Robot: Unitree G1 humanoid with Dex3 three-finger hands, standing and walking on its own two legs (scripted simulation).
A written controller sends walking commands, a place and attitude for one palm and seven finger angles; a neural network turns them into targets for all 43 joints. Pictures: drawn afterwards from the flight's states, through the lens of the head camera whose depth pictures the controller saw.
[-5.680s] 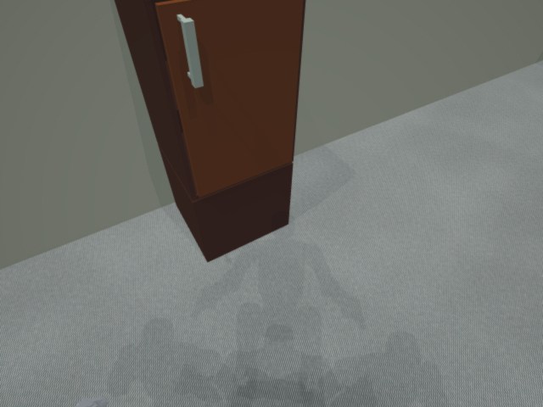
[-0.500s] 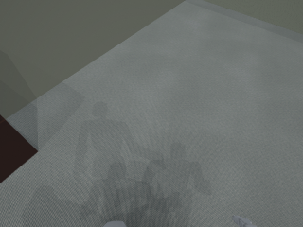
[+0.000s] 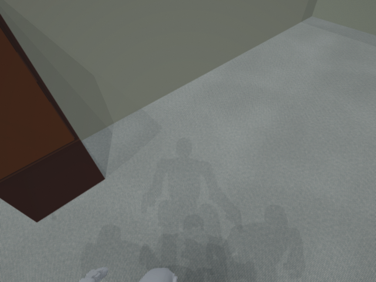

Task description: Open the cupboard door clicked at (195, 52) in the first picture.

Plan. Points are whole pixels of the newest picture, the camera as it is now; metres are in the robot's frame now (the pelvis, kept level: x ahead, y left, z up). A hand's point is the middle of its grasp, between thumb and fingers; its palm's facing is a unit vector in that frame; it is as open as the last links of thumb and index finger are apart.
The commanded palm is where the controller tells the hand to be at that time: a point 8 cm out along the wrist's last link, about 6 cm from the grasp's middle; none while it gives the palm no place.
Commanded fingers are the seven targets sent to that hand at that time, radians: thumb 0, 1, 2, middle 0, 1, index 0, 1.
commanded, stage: turn to face it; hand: left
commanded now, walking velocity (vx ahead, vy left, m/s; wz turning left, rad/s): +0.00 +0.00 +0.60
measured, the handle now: out of the picture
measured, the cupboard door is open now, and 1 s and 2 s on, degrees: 0 0 0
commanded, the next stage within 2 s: take the last steps up to it in 1.02 s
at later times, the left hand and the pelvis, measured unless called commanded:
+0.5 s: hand out of the picture -0.02 +0.30 -0.17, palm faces +0.34 -0.91 -0.25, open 7.4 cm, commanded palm none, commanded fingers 0.00 0.90 0.90 -0.20 -0.30 -0.20 -0.30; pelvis -0.02 +0.06 +0.00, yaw +17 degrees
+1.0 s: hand out of the picture -0.05 +0.23 -0.15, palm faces +0.53 -0.80 -0.27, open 7.4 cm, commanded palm none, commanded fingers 0.00 0.90 0.90 -0.20 -0.30 -0.20 -0.30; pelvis -0.02 +0.02 +0.00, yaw +33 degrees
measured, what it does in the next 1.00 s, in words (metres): steps on the spot, turning left: left foot, then right foot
